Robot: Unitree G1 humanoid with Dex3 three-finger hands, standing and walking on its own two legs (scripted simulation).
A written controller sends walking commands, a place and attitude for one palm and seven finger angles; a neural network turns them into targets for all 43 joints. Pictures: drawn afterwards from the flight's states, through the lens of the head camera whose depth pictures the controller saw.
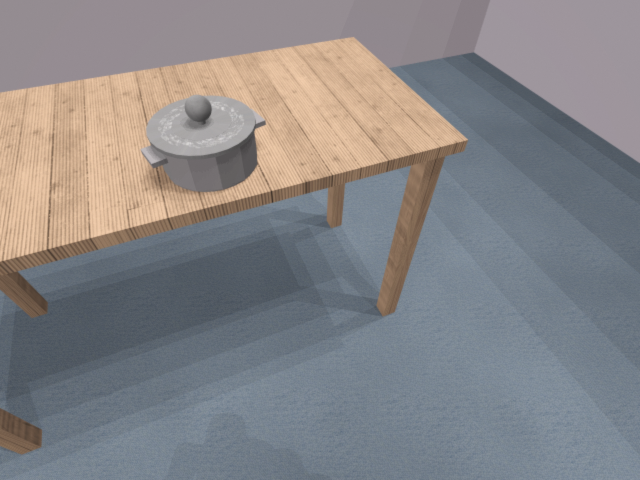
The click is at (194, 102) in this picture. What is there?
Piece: lid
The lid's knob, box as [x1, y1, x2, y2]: [185, 95, 211, 121]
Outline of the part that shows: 190,96 185,102 185,111 188,116 197,121 206,119 209,116 211,110 210,104 207,99 201,95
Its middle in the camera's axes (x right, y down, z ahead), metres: -0.22 -0.23 +0.68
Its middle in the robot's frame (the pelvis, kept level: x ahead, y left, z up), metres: +0.67 +0.25 +0.11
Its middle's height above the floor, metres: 0.88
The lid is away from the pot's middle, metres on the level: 0.00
